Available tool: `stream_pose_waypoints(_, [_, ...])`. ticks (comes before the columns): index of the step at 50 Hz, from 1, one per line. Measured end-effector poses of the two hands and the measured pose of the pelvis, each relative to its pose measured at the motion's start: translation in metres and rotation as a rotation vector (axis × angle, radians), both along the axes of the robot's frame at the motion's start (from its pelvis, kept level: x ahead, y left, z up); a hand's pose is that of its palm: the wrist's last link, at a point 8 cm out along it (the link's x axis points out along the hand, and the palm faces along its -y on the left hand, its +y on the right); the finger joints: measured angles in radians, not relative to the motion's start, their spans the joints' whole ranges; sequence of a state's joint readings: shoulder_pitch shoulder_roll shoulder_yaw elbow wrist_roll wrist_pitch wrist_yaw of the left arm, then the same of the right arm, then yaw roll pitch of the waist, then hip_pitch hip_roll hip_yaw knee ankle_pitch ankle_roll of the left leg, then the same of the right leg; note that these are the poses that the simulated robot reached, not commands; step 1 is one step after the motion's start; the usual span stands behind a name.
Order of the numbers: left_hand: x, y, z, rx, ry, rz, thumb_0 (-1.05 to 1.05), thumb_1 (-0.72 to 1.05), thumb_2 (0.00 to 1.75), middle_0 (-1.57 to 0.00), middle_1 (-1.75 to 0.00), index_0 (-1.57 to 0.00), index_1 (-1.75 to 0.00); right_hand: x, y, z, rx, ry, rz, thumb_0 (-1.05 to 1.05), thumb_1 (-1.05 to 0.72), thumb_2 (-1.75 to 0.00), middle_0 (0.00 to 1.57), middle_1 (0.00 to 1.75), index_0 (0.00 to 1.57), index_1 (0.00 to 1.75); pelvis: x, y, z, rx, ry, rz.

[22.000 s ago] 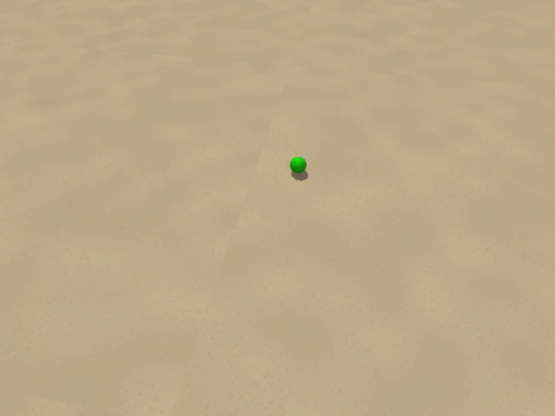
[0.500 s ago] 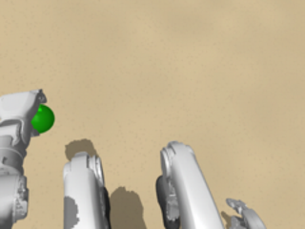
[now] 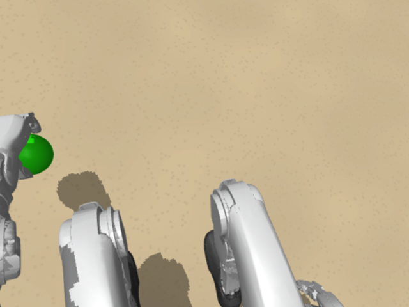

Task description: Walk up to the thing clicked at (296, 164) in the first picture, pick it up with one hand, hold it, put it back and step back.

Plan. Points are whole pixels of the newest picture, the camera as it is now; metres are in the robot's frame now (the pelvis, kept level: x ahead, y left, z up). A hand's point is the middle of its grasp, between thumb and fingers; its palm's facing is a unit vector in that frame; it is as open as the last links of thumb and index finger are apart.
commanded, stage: lower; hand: left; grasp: from above
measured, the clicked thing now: (29, 154) +0.45 +0.30 -0.21
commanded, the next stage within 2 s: rest in 0.42 s
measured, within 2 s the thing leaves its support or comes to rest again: rests again in 1.84 s
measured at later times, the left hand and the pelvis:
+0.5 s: hand (31, 161) +0.44 +0.30 -0.22, palm faces -0.46 -0.09 -0.88, open 10.4 cm; pelvis +0.01 +0.00 -0.03, yaw -2 degrees
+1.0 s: hand (39, 160) +0.45 +0.30 -0.26, palm faces -0.46 -0.12 -0.88, open 10.5 cm; pelvis +0.01 +0.00 -0.05, yaw -4 degrees
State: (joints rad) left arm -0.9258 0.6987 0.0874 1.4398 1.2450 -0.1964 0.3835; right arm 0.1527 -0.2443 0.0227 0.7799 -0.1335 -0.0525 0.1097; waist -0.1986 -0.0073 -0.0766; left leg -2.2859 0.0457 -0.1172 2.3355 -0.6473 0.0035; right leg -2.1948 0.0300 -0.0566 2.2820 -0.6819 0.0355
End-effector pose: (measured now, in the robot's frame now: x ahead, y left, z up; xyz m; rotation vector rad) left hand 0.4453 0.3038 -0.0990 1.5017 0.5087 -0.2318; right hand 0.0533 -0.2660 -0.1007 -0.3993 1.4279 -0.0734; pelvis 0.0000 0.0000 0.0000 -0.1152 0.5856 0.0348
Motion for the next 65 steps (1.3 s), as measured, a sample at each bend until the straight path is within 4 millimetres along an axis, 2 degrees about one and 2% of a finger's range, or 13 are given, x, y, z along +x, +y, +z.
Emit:
stream_pose_waypoints(10, [0.001,0.003,-0.014,0.0,0.01,0.0,-0.01,-0.04,0.53,-0.68,-0.71,-0.61,-0.66,0.008,-0.003,-0.004,-0.004,0.006,0.027,0.0,-0.92,-0.9,0.2,0.3,0.21,0.3,0.004,0.0,-0.007,-0.005,-0.002,-0.004])
stream_pose_waypoints(18, [0.001,0.001,-0.04,-0.023,0.034,-0.009,-0.01,-0.04,0.53,-0.69,-0.7,-0.62,-0.66,0.013,-0.006,-0.007,-0.024,0.006,0.063,0.0,-0.92,-0.9,0.2,0.3,0.21,0.3,0.004,-0.001,-0.017,-0.015,-0.013,-0.011])
stream_pose_waypoints(26, [0.002,-0.001,-0.062,-0.03,0.007,-0.022,-0.01,-0.03,0.52,-0.69,-0.7,-0.62,-0.65,0.01,-0.006,-0.015,-0.029,0.03,0.079,0.0,-0.92,-0.9,0.2,0.3,0.21,0.3,0.006,0.0,-0.028,-0.023,-0.022,-0.016])
stream_pose_waypoints(43, [0.011,-0.004,-0.093,-0.044,0.026,0.018,-0.01,-0.04,0.55,-0.68,-0.71,-0.61,-0.66,0.003,0.0,-0.028,0.009,0.068,0.108,0.0,-0.91,-0.89,0.2,0.3,0.21,0.3,0.011,0.0,-0.042,-0.035,-0.038,-0.036])
stream_pose_waypoints(47, [0.011,-0.004,-0.099,-0.052,0.018,0.009,-0.01,-0.05,0.56,-0.67,-0.72,-0.61,-0.66,0.002,-0.001,-0.027,0.002,0.074,0.117,0.0,-0.91,-0.89,0.2,0.3,0.21,0.3,0.012,0.0,-0.045,-0.041,-0.045,-0.041])
stream_pose_waypoints(65, [0.011,0.001,-0.099,-0.039,0.007,0.011,-0.01,-0.07,0.59,-0.67,-0.73,-0.61,-0.67,0.008,0.003,-0.023,0.003,0.026,0.186,0.0,-0.91,-0.89,0.2,0.3,0.21,0.3,0.009,0.002,-0.051,-0.058,-0.082,-0.052])
